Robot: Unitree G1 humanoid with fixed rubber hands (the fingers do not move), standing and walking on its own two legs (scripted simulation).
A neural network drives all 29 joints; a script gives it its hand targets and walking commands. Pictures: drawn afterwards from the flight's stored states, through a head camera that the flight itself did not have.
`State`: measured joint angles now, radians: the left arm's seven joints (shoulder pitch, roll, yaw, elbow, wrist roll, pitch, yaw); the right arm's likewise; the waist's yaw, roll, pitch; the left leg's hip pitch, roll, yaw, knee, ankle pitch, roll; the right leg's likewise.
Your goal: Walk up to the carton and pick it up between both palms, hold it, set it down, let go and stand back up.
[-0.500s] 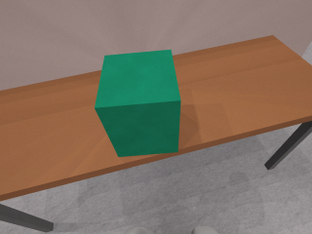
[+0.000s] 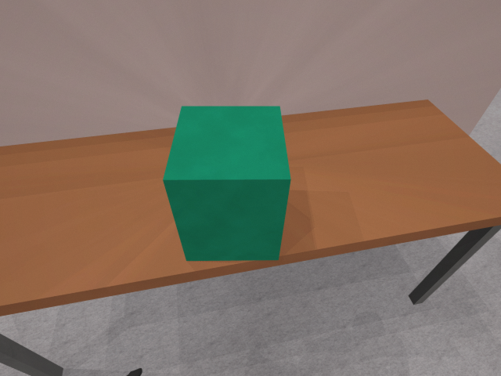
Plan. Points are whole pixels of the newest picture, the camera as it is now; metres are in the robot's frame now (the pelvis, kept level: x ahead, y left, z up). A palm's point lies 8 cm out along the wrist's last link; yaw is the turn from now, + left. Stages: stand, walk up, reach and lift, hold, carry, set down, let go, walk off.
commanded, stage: walk up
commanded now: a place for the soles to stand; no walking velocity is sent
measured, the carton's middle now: (231, 185) +0.48 +0.05 +0.01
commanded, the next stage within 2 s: none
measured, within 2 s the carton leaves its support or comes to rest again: neither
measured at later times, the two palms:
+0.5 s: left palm out of the picture +0.05 +0.22 -0.12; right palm out of the picture +0.09 -0.28 -0.12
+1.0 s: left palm out of the picture +0.05 +0.24 -0.13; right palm out of the picture +0.12 -0.27 -0.12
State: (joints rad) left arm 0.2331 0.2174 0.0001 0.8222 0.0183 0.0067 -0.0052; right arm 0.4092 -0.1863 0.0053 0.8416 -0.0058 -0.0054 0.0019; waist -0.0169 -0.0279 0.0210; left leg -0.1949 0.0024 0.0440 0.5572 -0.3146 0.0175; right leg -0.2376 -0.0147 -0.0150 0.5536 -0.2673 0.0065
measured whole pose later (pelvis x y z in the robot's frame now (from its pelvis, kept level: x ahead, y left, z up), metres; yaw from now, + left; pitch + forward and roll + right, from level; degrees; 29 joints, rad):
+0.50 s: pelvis +0.02 -0.03 +0.00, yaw +5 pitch -1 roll +0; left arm 0.29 0.25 0.00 0.84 0.01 0.01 0.00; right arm 0.34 -0.23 -0.01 0.82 -0.01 -0.01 -0.02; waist 0.02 0.00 0.04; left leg -0.21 0.01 -0.06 0.56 -0.33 -0.03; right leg -0.21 0.00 -0.12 0.55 -0.32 -0.04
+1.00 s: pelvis +0.02 -0.03 -0.01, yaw +10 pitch -2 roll -1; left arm 0.25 0.28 0.01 0.78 0.02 0.05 -0.01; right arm 0.34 -0.22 -0.01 0.81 -0.02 0.00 -0.03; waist 0.01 -0.01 0.06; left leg -0.26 -0.01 -0.15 0.68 -0.38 -0.04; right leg -0.21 -0.02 -0.20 0.63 -0.38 -0.04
